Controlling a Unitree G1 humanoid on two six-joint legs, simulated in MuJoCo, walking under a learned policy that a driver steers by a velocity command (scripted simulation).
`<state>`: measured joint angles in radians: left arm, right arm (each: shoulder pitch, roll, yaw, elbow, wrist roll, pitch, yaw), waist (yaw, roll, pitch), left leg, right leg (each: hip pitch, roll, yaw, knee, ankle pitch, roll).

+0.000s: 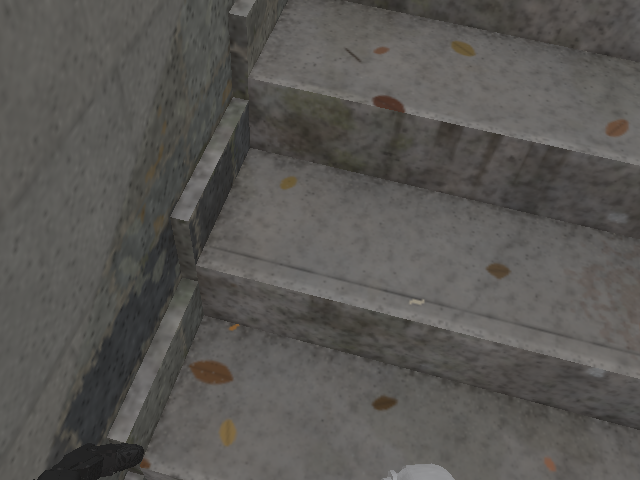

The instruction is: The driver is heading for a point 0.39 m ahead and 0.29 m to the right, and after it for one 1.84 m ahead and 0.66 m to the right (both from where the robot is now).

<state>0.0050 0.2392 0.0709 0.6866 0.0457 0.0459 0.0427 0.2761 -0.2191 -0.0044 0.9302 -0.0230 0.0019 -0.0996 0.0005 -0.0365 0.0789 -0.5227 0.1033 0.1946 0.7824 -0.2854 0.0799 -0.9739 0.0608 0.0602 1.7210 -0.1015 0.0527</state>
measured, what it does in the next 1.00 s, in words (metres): climbs, turning right: right foot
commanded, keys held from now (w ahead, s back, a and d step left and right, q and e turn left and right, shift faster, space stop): w+e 1.00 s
